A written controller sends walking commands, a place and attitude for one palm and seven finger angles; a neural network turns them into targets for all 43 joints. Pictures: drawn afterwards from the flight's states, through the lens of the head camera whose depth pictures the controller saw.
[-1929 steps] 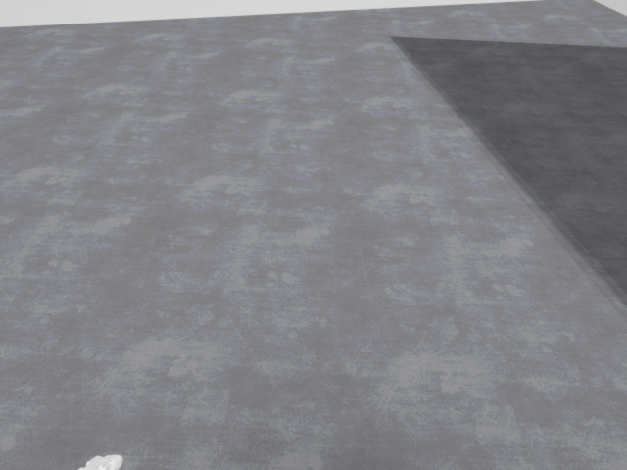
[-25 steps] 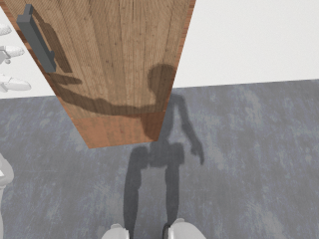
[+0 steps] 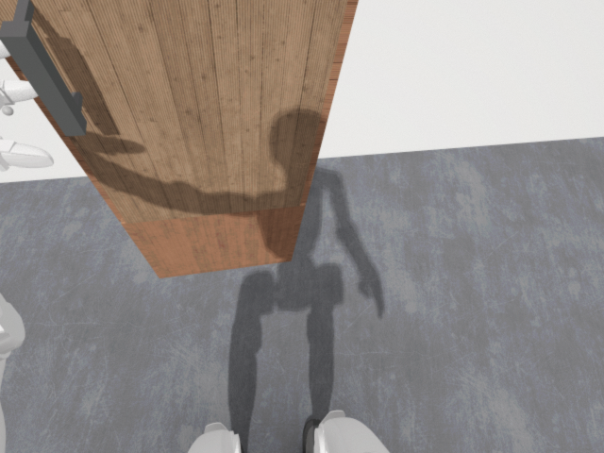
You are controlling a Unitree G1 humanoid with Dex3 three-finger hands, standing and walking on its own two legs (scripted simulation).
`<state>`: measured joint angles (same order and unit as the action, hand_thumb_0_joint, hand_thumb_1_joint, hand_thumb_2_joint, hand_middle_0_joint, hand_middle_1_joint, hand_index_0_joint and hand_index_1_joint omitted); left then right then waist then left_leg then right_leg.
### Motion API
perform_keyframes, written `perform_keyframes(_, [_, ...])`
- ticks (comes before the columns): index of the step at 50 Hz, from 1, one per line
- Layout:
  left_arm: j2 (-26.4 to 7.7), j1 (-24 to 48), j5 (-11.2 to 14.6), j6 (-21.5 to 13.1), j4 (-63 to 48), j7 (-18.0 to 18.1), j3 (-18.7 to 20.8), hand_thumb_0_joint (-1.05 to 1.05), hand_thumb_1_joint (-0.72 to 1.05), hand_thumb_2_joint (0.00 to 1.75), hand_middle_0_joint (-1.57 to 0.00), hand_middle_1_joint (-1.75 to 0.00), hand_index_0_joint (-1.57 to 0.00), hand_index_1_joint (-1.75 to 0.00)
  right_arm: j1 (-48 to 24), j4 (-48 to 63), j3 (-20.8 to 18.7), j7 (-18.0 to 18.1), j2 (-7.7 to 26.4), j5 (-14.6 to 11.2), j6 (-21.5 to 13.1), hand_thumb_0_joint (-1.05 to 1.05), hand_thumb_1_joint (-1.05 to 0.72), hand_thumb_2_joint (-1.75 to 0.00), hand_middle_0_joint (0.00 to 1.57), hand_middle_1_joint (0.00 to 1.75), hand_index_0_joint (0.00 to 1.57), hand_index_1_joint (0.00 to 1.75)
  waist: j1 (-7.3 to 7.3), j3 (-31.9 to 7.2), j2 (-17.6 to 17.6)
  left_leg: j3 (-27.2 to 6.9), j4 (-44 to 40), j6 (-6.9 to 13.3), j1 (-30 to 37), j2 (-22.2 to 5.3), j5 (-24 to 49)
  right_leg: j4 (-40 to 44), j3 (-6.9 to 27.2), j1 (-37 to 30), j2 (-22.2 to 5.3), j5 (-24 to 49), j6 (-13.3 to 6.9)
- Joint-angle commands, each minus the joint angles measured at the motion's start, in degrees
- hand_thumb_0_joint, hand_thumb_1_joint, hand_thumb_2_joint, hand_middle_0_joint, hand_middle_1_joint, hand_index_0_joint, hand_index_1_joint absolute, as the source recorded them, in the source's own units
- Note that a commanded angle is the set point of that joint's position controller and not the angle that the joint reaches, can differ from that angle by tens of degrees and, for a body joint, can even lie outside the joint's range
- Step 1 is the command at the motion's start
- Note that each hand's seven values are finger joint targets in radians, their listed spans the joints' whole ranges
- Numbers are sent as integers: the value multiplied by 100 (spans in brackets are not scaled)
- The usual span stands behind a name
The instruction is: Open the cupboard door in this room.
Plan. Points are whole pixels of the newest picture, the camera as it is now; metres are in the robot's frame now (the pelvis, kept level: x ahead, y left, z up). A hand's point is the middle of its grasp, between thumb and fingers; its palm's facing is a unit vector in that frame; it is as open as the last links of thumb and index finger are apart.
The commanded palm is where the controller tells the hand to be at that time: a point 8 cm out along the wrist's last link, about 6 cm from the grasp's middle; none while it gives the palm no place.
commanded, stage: slide the fingers in behind the handle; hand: left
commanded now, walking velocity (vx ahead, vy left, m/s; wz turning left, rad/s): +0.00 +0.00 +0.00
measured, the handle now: (52, 73) +0.55 +0.26 +0.12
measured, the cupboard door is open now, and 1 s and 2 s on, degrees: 0 0 0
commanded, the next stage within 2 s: close the thumb around the handle in 1.34 s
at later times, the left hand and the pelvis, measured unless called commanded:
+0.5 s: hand (40, 115) +0.49 +0.26 +0.11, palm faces +0.07 -1.00 -0.01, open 14.0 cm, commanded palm +0.48 +0.30 +0.11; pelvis +0.00 +0.00 +0.00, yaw +1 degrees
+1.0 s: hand (73, 109) +0.50 +0.23 +0.11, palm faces +0.09 -1.00 +0.00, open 14.0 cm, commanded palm +0.48 +0.27 +0.11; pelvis +0.00 -0.01 +0.00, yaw +0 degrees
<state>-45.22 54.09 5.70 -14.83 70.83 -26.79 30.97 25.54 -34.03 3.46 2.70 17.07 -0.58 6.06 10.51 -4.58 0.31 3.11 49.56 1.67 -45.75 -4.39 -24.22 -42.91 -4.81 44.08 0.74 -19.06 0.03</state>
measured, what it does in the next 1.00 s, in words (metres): stands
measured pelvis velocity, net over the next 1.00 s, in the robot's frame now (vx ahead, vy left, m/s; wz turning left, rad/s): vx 0.00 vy -0.01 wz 0.01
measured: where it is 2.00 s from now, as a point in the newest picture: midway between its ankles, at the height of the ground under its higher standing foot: outside the picture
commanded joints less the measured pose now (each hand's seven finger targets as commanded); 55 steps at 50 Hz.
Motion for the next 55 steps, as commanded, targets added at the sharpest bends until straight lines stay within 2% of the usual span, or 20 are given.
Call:
perform_keyframes(1, [-1762, 2164, 220, -412, -1425, 133, 201, 0, -50, 30, -30, -120, -30, -120, 935, 294, -430, 22, 1089, 54, -86, 0, -90, -90, 20, 30, 20, 30, -169, -2639, 1044, -510, -414, 2, 2231, 171, 3065, 194, 208, -1158, 286, 2141, -88])
perform_keyframes(3, [-1795, 2074, 198, -423, -1473, 180, 246, 0, -50, 30, -30, -120, -30, -120, 906, 323, -447, 11, 1080, 37, -86, 0, -90, -90, 20, 30, 20, 30, -220, -2678, 1133, -498, -427, -15, 2245, 182, 3124, 190, 222, -1215, 272, 2191, -77])
perform_keyframes(4, [-1508, 2114, 192, -416, -1465, 186, 18, 0, -50, 30, -30, -120, -30, -120, 867, 308, -436, 4, 1045, 29, -85, 0, -90, -90, 20, 30, 20, 30, -147, -2582, 1185, -495, -437, -22, 2330, 170, 3124, 208, 207, -1077, 272, 2126, -73])
perform_keyframes(6, [-1431, 2185, 220, -450, -1458, 235, 6, 0, -50, 30, -30, -120, -30, -120, 871, 285, -438, 6, 1049, 35, -94, 0, -90, -90, 20, 30, 20, 30, -128, -2448, 1082, -510, -443, -14, 2307, 166, 3055, 219, 202, -1045, 278, 2066, -88])
perform_keyframes(11, [-1168, 2140, 263, -524, -1615, 310, -67, 0, -50, 30, -30, -120, -30, -120, 843, 268, -468, -6, 1020, 50, -132, 0, -90, -90, 20, 30, 20, 30, -163, -2658, 1156, -545, -407, -55, 2612, 139, 3455, 184, 196, -1009, 269, 2176, -91])
perform_keyframes(13, [-1099, 2155, 262, -490, -1433, 336, -129, 0, -50, 30, -30, -120, -30, -120, 809, 224, -460, -11, 1005, 41, -124, 0, -90, -90, 20, 30, 20, 30, -107, -2489, 870, -535, -431, -39, 2418, 144, 3223, 211, 198, -1065, 264, 2159, -62])
perform_keyframes(16, [-783, 2237, 262, -489, -1519, 408, -345, 0, -50, 30, -30, -120, -30, -120, 759, 247, -449, -9, 984, 41, -155, 0, -90, -90, 20, 30, 20, 30, -89, -2361, 1046, -547, -481, -43, 2455, 163, 3109, 219, 182, -939, 246, 2006, -91])
perform_keyframes(18, [-937, 2285, 240, -506, -1503, 482, -221, 0, -50, 30, -30, -120, -30, -120, 759, 223, -460, -4, 995, 49, -170, 0, -90, -90, 20, 30, 20, 30, -116, -2505, 926, -551, -475, -53, 2415, 167, 3035, 208, 199, -1043, 240, 2015, -76])
perform_keyframes(20, [-745, 2383, 208, -474, -1320, 535, -403, 0, -50, 30, -30, -120, -30, -120, 727, 193, -441, -10, 984, 39, -192, 0, -90, -90, 20, 30, 20, 30, -30, -2175, 791, -541, -516, -35, 2200, 178, 2658, 250, 189, -947, 234, 1816, -70])
perform_keyframes(24, [-641, 2705, 127, -620, -1657, 707, -477, 0, -50, 30, -30, -120, -30, -120, 767, 142, -462, -11, 959, 71, -253, 0, -90, -90, 20, 30, 20, 30, -22, -2612, 1157, -624, -474, -87, 2609, 163, 2939, 192, 191, -843, 218, 1811, -91])
perform_keyframes(27, [-652, 2605, 158, -597, -1356, 769, -391, 0, -50, 30, -30, -120, -30, -120, 794, 98, -463, -25, 982, 72, -263, 0, -90, -90, 20, 30, 20, 30, -22, -2489, 855, -609, -477, -65, 2427, 160, 2836, 203, 194, -919, 233, 1828, -77])
perform_keyframes(30, [-559, 2584, 82, -553, -1357, 856, -489, 0, -50, 30, -30, -120, -30, -120, 771, 136, -451, -43, 961, 70, -281, 0, -90, -90, 20, 30, 20, 30, -45, -2419, 985, -552, -533, -48, 2268, 199, 2543, 225, 209, -960, 212, 1730, -79])
perform_keyframes(33, [-881, 2466, 48, -611, -1447, 958, -196, 0, -50, 30, -30, -120, -30, -120, 815, 172, -465, -48, 969, 79, -290, 0, -90, -90, 20, 30, 20, 30, -159, -2676, 850, -513, -511, -27, 2202, 218, 2693, 199, 258, -1276, 212, 1981, -74])
perform_keyframes(34, [-662, 2477, 40, -597, -1385, 953, -385, 0, -50, 30, -30, -120, -30, -120, 783, 185, -443, -57, 940, 71, -288, 0, -90, -90, 20, 30, 20, 30, -112, -2508, 871, -478, -531, -24, 2099, 227, 2577, 208, 251, -1255, 209, 1951, -73])
perform_keyframes(36, [-779, 2443, 38, -621, -1349, 999, -259, 0, -50, 30, -30, -120, -30, -120, 832, 184, -454, -54, 958, 86, -288, 0, -90, -90, 20, 30, 20, 30, -119, -2436, 674, -477, -535, 14, 1966, 230, 2473, 225, 274, -1351, 222, 1968, -79])
perform_keyframes(43, [-719, 2406, 57, -696, -1608, 975, -278, 0, -50, 30, -30, -120, -30, -120, 847, 181, -485, -67, 928, 70, -311, 0, -90, -90, 20, 30, 20, 30, -164, -2721, 860, -393, -544, 14, 2081, 249, 2581, 235, 325, -1571, 212, 2207, -68])
perform_keyframes(46, [-399, 2382, 143, -627, -1377, 976, -452, 0, -50, 30, -30, -120, -30, -120, 847, 140, -482, -65, 930, 61, -314, 0, -90, -90, 20, 30, 20, 30, -41, -2326, 632, -382, -582, 47, 1957, 246, 2368, 324, 310, -1412, 227, 2046, -66])
perform_keyframes(48, [-663, 2426, 100, -584, -1319, 1002, -289, 0, -50, 30, -30, -120, -30, -120, 870, 109, -496, -45, 954, 57, -308, 0, -90, -90, 20, 30, 20, 30, -69, -2388, 536, -369, -582, 58, 1823, 258, 2228, 336, 352, -1518, 207, 2020, -44])
perform_keyframes(52, [-653, 2587, 0, -630, -1439, 1031, -393, 0, -50, 30, -30, -120, -30, -120, 862, 119, -477, -45, 926, 72, -338, 0, -90, -90, 20, 30, 20, 30, -59, -2509, 858, -377, -568, 41, 1940, 276, 2304, 291, 363, -1466, 192, 2042, -58])
perform_keyframes(55, [-450, 2492, 77, -666, -1423, 975, -504, 0, -50, 30, -30, -120, -30, -120, 827, 131, -479, -46, 918, 64, -351, 0, -90, -90, 20, 30, 20, 30, -43, -2516, 804, -372, -556, 27, 2014, 263, 2425, 280, 347, -1457, 200, 2122, -55])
